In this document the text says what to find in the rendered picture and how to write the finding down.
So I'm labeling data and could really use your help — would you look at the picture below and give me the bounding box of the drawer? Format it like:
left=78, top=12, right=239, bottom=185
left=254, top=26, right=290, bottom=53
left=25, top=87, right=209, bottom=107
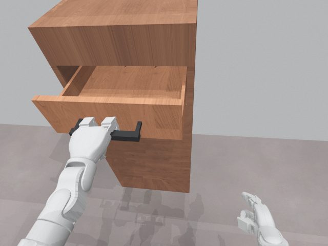
left=31, top=66, right=187, bottom=140

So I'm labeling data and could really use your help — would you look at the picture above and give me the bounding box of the robot right forearm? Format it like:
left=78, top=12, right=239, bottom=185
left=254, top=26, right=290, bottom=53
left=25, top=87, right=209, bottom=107
left=257, top=225, right=289, bottom=246

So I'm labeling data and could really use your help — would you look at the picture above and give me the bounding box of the robot left forearm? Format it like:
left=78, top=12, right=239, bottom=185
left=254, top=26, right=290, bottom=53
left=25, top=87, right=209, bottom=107
left=17, top=157, right=97, bottom=246

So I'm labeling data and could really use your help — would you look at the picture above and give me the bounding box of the handle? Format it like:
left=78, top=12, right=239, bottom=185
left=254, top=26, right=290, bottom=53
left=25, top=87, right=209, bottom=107
left=69, top=118, right=142, bottom=142

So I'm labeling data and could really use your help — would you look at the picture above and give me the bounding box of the right robot hand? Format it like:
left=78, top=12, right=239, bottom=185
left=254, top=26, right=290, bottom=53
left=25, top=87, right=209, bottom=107
left=237, top=192, right=276, bottom=236

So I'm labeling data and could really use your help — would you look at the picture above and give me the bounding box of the left robot hand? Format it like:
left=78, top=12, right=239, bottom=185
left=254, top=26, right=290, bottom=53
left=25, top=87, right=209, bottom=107
left=69, top=117, right=120, bottom=164

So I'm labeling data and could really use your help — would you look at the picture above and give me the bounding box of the cabinet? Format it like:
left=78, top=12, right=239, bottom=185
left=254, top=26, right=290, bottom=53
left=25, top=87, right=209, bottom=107
left=28, top=0, right=198, bottom=193

